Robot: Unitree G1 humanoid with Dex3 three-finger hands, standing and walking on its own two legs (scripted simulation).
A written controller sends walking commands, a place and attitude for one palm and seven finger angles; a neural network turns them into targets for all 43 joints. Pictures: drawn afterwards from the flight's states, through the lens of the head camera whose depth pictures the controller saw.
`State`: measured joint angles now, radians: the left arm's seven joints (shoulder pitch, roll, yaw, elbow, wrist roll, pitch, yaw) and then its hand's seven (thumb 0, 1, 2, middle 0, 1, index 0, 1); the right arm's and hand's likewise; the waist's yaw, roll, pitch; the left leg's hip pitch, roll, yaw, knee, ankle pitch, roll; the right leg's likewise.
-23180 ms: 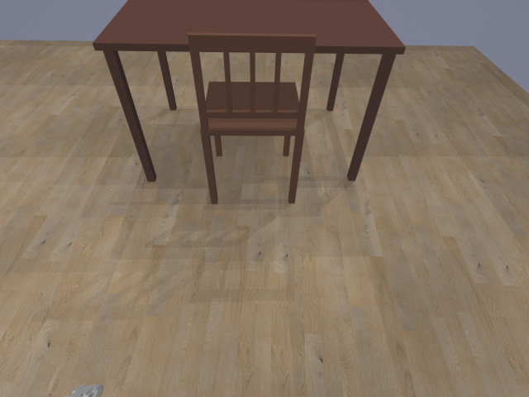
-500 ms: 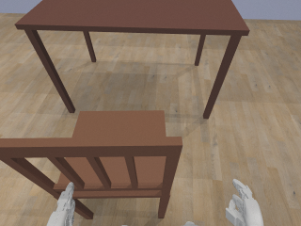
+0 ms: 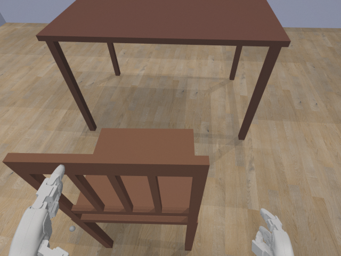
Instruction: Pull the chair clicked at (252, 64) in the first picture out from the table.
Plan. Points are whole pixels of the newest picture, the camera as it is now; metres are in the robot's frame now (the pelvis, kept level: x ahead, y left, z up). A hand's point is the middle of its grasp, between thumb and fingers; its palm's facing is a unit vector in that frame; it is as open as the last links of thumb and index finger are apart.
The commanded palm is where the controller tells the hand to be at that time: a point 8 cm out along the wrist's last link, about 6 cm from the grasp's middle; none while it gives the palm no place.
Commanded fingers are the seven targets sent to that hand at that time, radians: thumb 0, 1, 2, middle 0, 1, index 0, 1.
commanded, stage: draw the hand back to the body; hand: left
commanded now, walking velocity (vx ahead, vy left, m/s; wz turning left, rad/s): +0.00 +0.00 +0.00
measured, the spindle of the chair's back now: (122, 193) +0.29 +0.16 -0.05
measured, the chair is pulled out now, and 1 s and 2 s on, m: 0.58 0.58 0.58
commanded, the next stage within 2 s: step back with the hand held close in 1.00 s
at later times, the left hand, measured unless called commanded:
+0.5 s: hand (29, 173) +0.21 +0.25 +0.18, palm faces +0.43 -0.78 -0.45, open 11.1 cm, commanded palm +0.16 +0.29 +0.21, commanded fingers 0.00 0.72 0.81 -0.17 -0.26 -0.17 -0.26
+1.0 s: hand (22, 153) +0.23 +0.26 +0.21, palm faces +0.45 -0.77 -0.45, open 7.5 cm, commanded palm +0.18 +0.30 +0.23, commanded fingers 0.00 0.90 0.90 -0.20 -0.30 -0.20 -0.30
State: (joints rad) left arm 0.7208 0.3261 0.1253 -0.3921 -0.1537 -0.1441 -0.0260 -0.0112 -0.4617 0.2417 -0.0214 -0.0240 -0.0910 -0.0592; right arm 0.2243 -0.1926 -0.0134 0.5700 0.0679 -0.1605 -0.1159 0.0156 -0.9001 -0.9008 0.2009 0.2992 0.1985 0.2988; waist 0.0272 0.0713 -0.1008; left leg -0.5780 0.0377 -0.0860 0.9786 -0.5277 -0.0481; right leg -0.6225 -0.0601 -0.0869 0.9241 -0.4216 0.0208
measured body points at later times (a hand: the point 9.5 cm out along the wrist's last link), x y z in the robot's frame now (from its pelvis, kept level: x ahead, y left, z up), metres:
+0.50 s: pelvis +0.03 -0.01 +0.05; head +0.02 -0.04 +0.50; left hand +0.18 +0.29 +0.21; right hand +0.23 -0.23 -0.04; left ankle -0.02 +0.14 -0.68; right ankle +0.03 -0.14 -0.68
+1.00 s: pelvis +0.03 +0.00 +0.05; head +0.03 -0.03 +0.50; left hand +0.20 +0.30 +0.23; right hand +0.22 -0.24 -0.04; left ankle -0.02 +0.14 -0.68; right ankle +0.03 -0.14 -0.68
